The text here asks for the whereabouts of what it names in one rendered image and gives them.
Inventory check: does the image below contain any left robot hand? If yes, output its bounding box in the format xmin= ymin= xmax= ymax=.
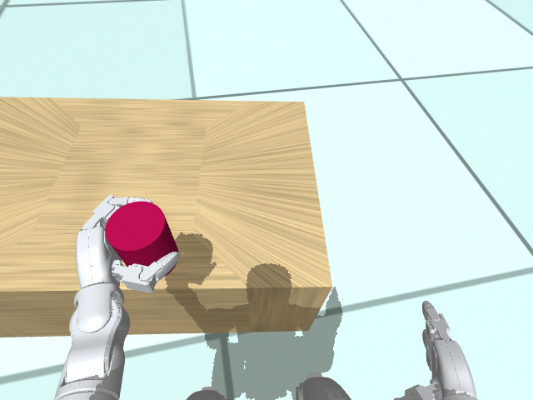
xmin=76 ymin=195 xmax=180 ymax=293

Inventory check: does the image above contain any left robot arm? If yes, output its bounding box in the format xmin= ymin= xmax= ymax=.
xmin=54 ymin=282 xmax=130 ymax=400

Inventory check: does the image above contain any can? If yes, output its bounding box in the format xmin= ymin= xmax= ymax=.
xmin=105 ymin=201 xmax=178 ymax=273

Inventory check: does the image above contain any right robot hand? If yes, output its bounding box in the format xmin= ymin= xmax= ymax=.
xmin=394 ymin=301 xmax=477 ymax=400

